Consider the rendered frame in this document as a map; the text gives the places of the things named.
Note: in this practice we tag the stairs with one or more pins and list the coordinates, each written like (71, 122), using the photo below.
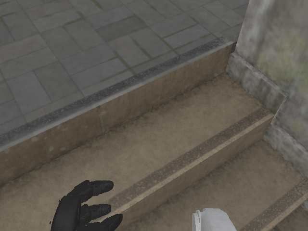
(189, 140)

